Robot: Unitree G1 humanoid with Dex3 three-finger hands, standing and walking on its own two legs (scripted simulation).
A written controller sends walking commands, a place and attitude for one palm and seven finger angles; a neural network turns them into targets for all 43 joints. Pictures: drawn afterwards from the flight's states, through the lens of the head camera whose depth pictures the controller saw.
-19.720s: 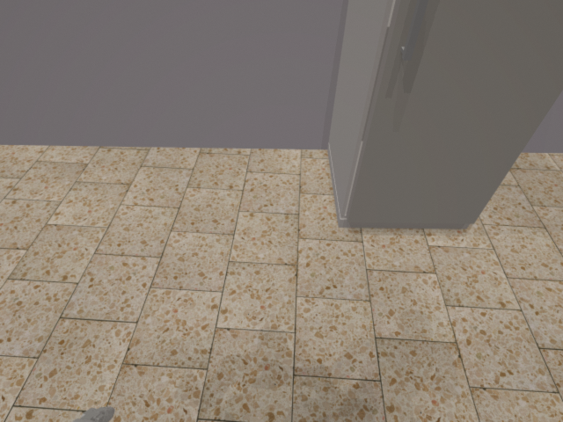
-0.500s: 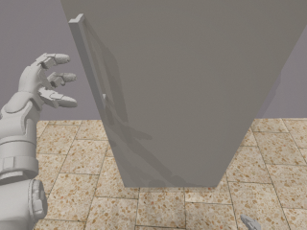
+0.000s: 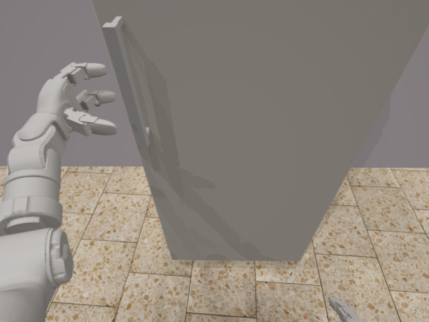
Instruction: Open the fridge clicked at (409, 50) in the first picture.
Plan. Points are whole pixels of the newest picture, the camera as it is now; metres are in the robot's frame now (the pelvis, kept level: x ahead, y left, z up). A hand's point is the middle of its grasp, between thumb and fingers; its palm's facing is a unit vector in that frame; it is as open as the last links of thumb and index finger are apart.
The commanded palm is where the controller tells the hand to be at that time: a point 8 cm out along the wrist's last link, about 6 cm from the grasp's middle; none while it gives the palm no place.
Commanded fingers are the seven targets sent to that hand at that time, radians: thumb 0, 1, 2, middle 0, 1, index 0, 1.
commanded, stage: move the hooked fingers beside the handle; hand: left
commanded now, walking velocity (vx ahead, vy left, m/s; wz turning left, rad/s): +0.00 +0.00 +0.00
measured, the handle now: (132, 90) +0.49 +0.18 +0.20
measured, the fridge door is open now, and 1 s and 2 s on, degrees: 0 0 0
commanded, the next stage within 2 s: feel for the door with the fingertips in 1.56 s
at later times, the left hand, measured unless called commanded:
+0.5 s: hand (90, 110) +0.42 +0.24 +0.21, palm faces +0.04 -1.00 -0.03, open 14.0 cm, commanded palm +0.39 +0.28 +0.21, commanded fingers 0.00 -0.50 0.30 -0.30 -1.20 -0.30 -1.20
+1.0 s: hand (89, 106) +0.42 +0.24 +0.21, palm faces +0.05 -1.00 +0.02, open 14.0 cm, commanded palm +0.40 +0.29 +0.21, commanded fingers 0.00 -0.50 0.30 -0.30 -1.20 -0.30 -1.20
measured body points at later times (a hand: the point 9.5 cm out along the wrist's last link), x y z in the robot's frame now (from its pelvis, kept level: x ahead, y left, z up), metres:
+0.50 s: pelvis +0.01 +0.00 +0.00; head +0.01 -0.01 +0.45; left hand +0.41 +0.29 +0.21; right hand +0.13 -0.26 -0.10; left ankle +0.00 +0.10 -0.74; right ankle -0.02 -0.09 -0.74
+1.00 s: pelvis +0.01 +0.00 +0.00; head +0.00 -0.01 +0.45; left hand +0.42 +0.29 +0.22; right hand +0.14 -0.25 -0.10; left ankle +0.00 +0.10 -0.74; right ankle -0.02 -0.09 -0.74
